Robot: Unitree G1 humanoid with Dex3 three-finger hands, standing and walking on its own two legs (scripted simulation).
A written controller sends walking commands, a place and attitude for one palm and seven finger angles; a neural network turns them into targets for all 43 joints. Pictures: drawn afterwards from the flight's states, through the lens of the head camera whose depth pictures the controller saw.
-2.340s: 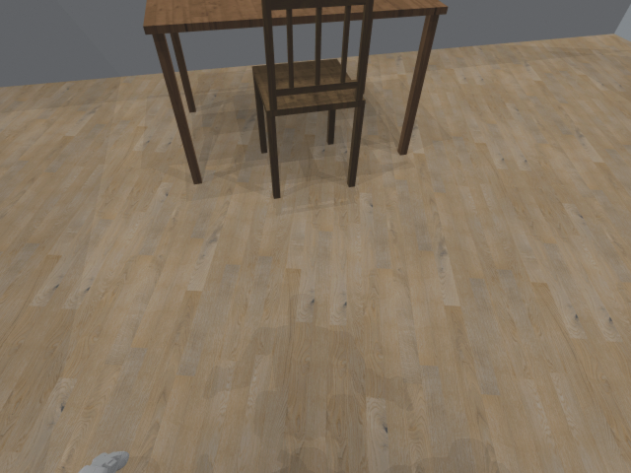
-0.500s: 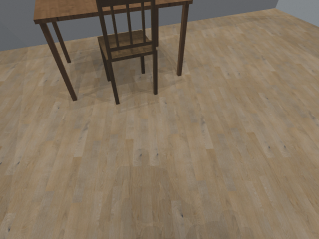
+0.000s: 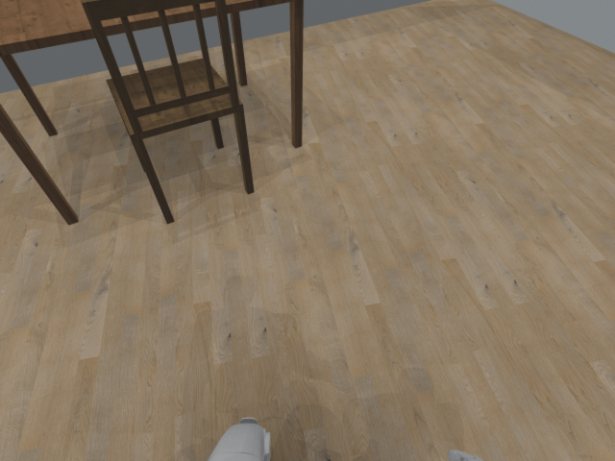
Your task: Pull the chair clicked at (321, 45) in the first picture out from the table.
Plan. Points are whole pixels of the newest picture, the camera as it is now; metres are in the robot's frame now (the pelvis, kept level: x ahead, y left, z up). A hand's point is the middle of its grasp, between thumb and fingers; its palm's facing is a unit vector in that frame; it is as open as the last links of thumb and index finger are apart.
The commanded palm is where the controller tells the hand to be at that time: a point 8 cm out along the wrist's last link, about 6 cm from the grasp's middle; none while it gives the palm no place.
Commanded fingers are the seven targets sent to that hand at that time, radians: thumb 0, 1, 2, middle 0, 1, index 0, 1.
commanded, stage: walk to a spot facing it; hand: left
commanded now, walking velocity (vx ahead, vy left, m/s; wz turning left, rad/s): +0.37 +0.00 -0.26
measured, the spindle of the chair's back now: (172, 56) +1.19 +0.55 -0.08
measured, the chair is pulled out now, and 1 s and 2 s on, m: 0.00 0.00 0.00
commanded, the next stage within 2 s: turn to face it in 1.56 s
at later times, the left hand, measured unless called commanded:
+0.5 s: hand (196, 343) +0.32 +0.24 -0.17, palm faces -0.15 -0.98 -0.13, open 7.4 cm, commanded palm none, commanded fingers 0.00 0.90 0.90 -0.20 -0.30 -0.20 -0.30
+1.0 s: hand (253, 253) +0.52 +0.17 -0.17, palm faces -0.27 -0.94 -0.22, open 7.2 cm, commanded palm none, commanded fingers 0.00 0.90 0.90 -0.20 -0.30 -0.20 -0.30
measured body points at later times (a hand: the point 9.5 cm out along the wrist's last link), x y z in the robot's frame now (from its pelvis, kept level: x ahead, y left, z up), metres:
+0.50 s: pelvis +0.22 +0.07 +0.01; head +0.23 +0.10 +0.45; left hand +0.33 +0.29 -0.16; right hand +0.11 -0.14 -0.13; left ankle +0.16 +0.12 -0.74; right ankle +0.28 -0.11 -0.65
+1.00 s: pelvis +0.44 +0.00 +0.00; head +0.44 +0.00 +0.45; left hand +0.54 +0.22 -0.15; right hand +0.38 -0.22 -0.16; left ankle +0.53 +0.13 -0.68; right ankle +0.39 -0.06 -0.74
